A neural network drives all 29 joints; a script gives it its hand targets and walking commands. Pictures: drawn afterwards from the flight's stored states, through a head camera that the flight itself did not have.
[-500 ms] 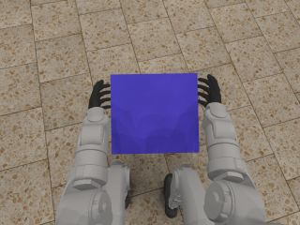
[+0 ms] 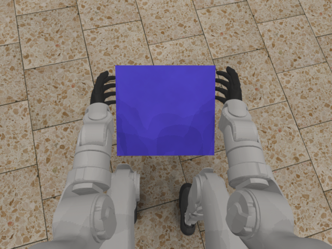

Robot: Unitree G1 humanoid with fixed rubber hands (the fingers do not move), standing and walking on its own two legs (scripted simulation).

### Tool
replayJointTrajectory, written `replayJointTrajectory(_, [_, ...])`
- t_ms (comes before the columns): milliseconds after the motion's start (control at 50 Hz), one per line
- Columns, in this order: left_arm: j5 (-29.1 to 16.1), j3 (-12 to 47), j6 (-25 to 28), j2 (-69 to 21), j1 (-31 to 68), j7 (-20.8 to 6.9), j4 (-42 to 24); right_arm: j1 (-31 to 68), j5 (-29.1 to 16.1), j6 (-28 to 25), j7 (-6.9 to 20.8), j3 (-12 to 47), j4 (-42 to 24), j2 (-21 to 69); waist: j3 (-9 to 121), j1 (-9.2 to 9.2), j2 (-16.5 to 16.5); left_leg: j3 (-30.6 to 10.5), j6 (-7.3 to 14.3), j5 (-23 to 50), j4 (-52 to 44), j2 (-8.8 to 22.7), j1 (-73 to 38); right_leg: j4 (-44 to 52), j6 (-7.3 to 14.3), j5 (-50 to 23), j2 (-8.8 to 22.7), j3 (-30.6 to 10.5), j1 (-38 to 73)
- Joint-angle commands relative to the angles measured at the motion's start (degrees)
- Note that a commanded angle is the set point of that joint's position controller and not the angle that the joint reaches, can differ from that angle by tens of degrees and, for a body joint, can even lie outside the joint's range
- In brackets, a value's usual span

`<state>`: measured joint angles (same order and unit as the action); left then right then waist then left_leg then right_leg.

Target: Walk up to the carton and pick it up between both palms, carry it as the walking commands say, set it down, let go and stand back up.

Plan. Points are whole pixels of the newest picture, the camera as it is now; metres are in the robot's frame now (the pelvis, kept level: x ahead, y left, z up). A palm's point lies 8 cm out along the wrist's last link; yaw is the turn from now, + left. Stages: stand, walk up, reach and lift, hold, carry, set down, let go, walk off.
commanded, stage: set down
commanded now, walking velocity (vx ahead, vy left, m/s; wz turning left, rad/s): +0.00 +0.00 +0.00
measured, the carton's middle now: (165, 111) +0.45 +0.02 -0.17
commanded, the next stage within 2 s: none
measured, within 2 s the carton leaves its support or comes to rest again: neither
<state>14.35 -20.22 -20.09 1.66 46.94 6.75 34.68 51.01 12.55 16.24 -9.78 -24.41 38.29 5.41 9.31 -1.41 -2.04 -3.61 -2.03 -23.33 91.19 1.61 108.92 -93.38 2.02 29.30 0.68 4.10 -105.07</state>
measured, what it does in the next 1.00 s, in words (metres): lowers itself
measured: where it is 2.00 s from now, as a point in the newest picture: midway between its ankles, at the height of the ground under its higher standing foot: (158, 213)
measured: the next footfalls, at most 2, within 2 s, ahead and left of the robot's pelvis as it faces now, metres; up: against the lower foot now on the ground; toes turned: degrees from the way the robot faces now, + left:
none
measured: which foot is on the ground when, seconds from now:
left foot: down 0.00-1.00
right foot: down 0.00-1.00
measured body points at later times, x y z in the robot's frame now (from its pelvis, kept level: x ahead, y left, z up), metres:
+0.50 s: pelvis -0.01 +0.00 -0.07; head +0.27 +0.03 +0.28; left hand +0.47 +0.18 -0.18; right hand +0.49 -0.14 -0.16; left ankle +0.12 +0.14 -0.50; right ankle +0.09 -0.11 -0.50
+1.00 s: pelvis -0.01 +0.00 -0.12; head +0.32 +0.02 +0.19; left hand +0.49 +0.19 -0.27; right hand +0.51 -0.13 -0.24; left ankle +0.12 +0.14 -0.50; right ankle +0.09 -0.11 -0.50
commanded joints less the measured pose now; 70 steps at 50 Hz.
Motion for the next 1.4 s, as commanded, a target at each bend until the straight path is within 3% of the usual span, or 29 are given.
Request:
replayJointTrajectory(0, [-13.05,28.49,6.42,-56.45,45.46,-17.88,-5.56,37.13,-12.18,-2.27,22.50,34.22,3.14,53.57,66.09,5.71,6.53,9.14,0.33,11.63,-1.82,-11.26,-32.12,6.91,-2.47,-14.29,-11.63,-3.86,21.11])
replayJointTrajectory(80, [-13.06,28.47,5.79,-55.61,46.91,-16.97,-4.09,36.12,-11.43,-1.66,22.40,31.86,6.29,51.17,61.67,4.53,7.87,9.02,0.02,8.71,-1.11,-10.98,-30.69,5.63,-2.08,-10.80,-11.61,-3.13,15.88])
replayJointTrajectory(120, [-12.68,27.44,5.60,-56.11,46.03,-16.46,-2.64,38.64,-11.98,-1.81,22.33,31.99,5.87,49.82,60.98,5.23,8.15,9.23,0.01,7.58,0.01,-10.89,-30.13,4.95,-1.79,-8.52,-11.50,-3.32,14.19])
replayJointTrajectory(180, [-12.74,27.32,5.42,-55.04,48.93,-16.38,-2.55,39.94,-11.89,-1.45,22.30,31.04,6.23,49.82,60.17,4.75,7.60,9.21,0.38,5.63,1.05,-10.67,-28.07,4.04,-1.75,-6.93,-11.23,-3.44,13.45])
replayJointTrajectory(240, [-12.78,25.75,5.57,-52.98,50.58,-16.23,-2.01,42.28,-12.61,-1.18,22.27,31.51,6.58,49.95,59.71,6.34,6.81,9.98,0.55,4.29,2.68,-10.45,-25.35,3.19,-1.87,-5.99,-11.03,-3.99,13.19])
replayJointTrajectory(260, [-12.58,25.60,5.44,-53.63,49.85,-16.13,-1.69,41.33,-12.09,-0.93,22.08,30.35,7.30,48.96,58.99,5.05,6.71,9.50,0.62,4.25,2.67,-10.39,-25.67,2.49,-1.78,-6.06,-11.13,-3.54,11.99])
replayJointTrajectory(280, [-12.58,24.86,5.59,-52.46,51.13,-15.95,-1.89,41.82,-12.11,-0.91,22.04,30.15,7.94,49.01,57.48,6.12,6.60,9.74,0.59,3.80,3.01,-10.33,-24.37,2.27,-1.74,-5.53,-11.15,-3.74,10.89])
replayJointTrajectory(340, [-12.65,24.09,5.59,-52.40,51.22,-16.00,-0.63,43.83,-12.66,-1.18,21.81,30.39,7.15,48.58,58.71,6.67,6.61,10.06,0.75,4.04,4.37,-10.16,-24.11,1.22,-1.69,-5.47,-10.98,-3.93,11.03])
replayJointTrajectory(400, [-13.69,24.68,6.28,-51.10,54.25,-15.89,-2.65,44.43,-12.36,-1.59,21.60,30.26,6.65,47.66,59.51,6.19,6.92,10.18,0.60,5.48,6.28,-10.15,-22.36,-0.39,-1.53,-7.42,-10.90,-4.15,9.96])
replayJointTrajectory(440, [-12.92,23.04,6.12,-50.93,52.45,-16.07,0.01,45.56,-12.44,-1.61,21.27,30.11,7.24,47.34,56.72,6.66,5.21,9.93,0.83,4.90,6.54,-9.98,-20.59,-0.52,-2.00,-6.64,-10.80,-3.82,9.13])
replayJointTrajectory(460, [-13.01,22.57,6.44,-50.13,51.85,-16.12,0.13,46.90,-13.19,-1.85,21.14,31.31,6.26,47.64,58.62,7.91,4.95,10.50,0.89,5.69,7.71,-9.91,-20.00,-0.95,-2.14,-7.49,-10.67,-4.41,10.34])
replayJointTrajectory(480, [-13.72,23.34,6.50,-48.97,54.08,-16.01,-0.62,45.88,-12.96,-1.81,21.06,30.64,6.88,46.58,59.43,6.97,5.71,10.38,0.73,4.44,7.90,-9.82,-19.90,-1.42,-1.92,-7.13,-10.60,-4.33,10.45])
replayJointTrajectory(540, [-12.15,19.80,6.52,-48.42,50.12,-16.36,3.75,47.12,-12.58,-1.95,20.59,30.36,7.34,45.95,54.45,8.16,3.81,10.28,1.14,4.62,8.82,-9.52,-16.06,-1.95,-2.36,-7.15,-10.41,-4.58,8.84])
replayJointTrajectory(600, [-12.75,20.50,7.09,-48.03,51.30,-16.42,2.34,47.16,-13.17,-2.68,20.30,30.84,6.46,44.99,57.44,8.24,4.88,10.54,1.00,6.26,10.27,-9.47,-16.64,-3.48,-2.22,-9.00,-10.56,-4.60,9.42])
replayJointTrajectory(640, [-13.17,20.41,7.73,-46.38,51.36,-16.44,1.68,46.78,-13.49,-2.84,20.26,31.74,6.90,45.99,56.39,8.57,2.84,10.42,1.21,8.03,11.15,-9.32,-15.02,-4.18,-2.58,-11.17,-10.47,-4.57,9.11])
replayJointTrajectory(660, [-13.56,20.81,7.91,-45.90,52.63,-16.50,1.40,46.56,-13.74,-3.14,20.10,31.19,6.71,44.84,58.11,8.32,4.68,10.78,0.84,8.98,11.93,-9.13,-15.91,-4.83,-2.41,-12.24,-10.43,-4.89,9.32])
replayJointTrajectory(680, [-14.43,21.63,8.43,-45.95,53.16,-16.45,-0.22,46.54,-14.67,-3.30,19.99,32.89,6.59,46.50,60.50,9.15,3.23,10.79,0.97,10.61,12.88,-9.20,-16.39,-5.37,-2.67,-13.81,-10.41,-5.03,11.23])
replayJointTrajectory(720, [-15.22,22.95,8.93,-44.59,54.66,-16.39,-1.30,45.91,-14.56,-3.53,19.77,32.93,7.08,45.81,59.82,8.16,2.64,10.51,0.85,10.94,13.27,-9.04,-14.87,-6.28,-2.89,-15.11,-10.40,-4.79,11.36])
replayJointTrajectory(740, [-15.67,23.85,9.08,-44.63,54.35,-16.26,-1.50,46.96,-15.66,-4.00,19.48,34.02,5.36,45.52,62.62,8.65,3.83,10.94,0.69,12.29,14.52,-8.89,-16.81,-7.06,-2.77,-15.92,-10.40,-5.08,11.82])
replayJointTrajectory(840, [-17.15,25.00,10.10,-41.90,56.87,-15.89,-1.80,47.42,-16.14,-4.71,18.75,34.83,6.65,43.09,58.04,8.37,3.07,10.78,0.53,12.15,15.97,-8.57,-13.17,-8.74,-2.83,-16.27,-10.10,-5.09,10.47])
replayJointTrajectory(860, [-17.27,25.96,10.05,-41.67,57.08,-15.60,-0.80,48.53,-16.48,-5.28,18.49,34.17,5.86,41.00,58.26,7.70,5.77,10.70,0.25,12.38,16.20,-8.43,-15.21,-9.57,-2.53,-15.57,-10.27,-4.72,9.01])
replayJointTrajectory(920, [-18.07,26.61,10.58,-39.71,58.50,-15.29,-1.64,48.23,-16.76,-5.38,18.26,34.88,7.33,40.23,57.33,7.59,4.91,10.64,0.24,11.88,17.24,-8.11,-13.59,-10.36,-2.53,-15.71,-9.77,-5.01,9.96])
replayJointTrajectory(940, [-17.77,27.13,10.43,-39.13,58.37,-15.03,-0.45,47.84,-17.07,-5.49,18.30,34.08,8.03,39.36,56.88,7.48,6.96,10.69,0.14,11.12,17.36,-7.90,-14.66,-10.89,-2.43,-14.87,-9.89,-4.73,8.59])
replayJointTrajectory(1000, [-18.12,27.05,10.84,-38.68,57.97,-14.87,0.12,49.49,-17.47,-6.03,18.16,34.21,7.61,37.55,56.03,6.97,6.35,10.37,0.23,11.94,18.31,-7.78,-15.30,-12.27,-2.53,-14.19,-9.74,-4.14,7.46])
replayJointTrajectory(1060, [-16.84,23.88,10.26,-38.64,56.01,-15.10,6.64,50.99,-16.99,-6.26,18.29,33.01,8.92,35.24,49.42,7.63,8.20,10.40,0.37,8.92,18.37,-7.40,-12.85,-11.86,-2.14,-11.13,-9.39,-4.48,4.20])
replayJointTrajectory(1100, [-16.35,21.75,10.14,-37.67,55.44,-15.67,8.02,50.70,-16.69,-6.02,18.59,32.97,9.25,34.15,46.80,7.83,6.05,10.24,0.63,8.24,19.07,-7.21,-10.42,-12.52,-2.43,-10.56,-9.11,-4.36,3.85])
replayJointTrajectory(1220, [-15.63,17.42,10.18,-37.91,55.35,-16.61,11.77,53.95,-16.34,-6.61,18.87,31.83,7.95,32.84,42.90,8.57,5.39,10.22,1.14,8.94,20.93,-6.95,-8.19,-13.77,-2.29,-10.78,-8.86,-4.67,2.34])
replayJointTrajectory(1300, [-17.16,17.25,11.28,-36.30,55.17,-16.81,12.24,56.61,-17.68,-7.50,18.51,34.21,5.97,31.78,44.89,9.14,1.56,9.69,1.23,12.38,23.07,-6.72,-7.03,-16.34,-3.14,-15.41,-8.50,-4.48,5.94])
replayJointTrajectory(1380, [-17.13,15.50,11.24,-36.70,54.18,-17.80,15.86,58.93,-18.09,-8.38,17.74,34.58,4.48,29.88,42.53,8.78,0.71,9.72,1.54,12.52,24.77,-6.17,-4.27,-17.16,-3.17,-16.64,-8.38,-4.86,6.94])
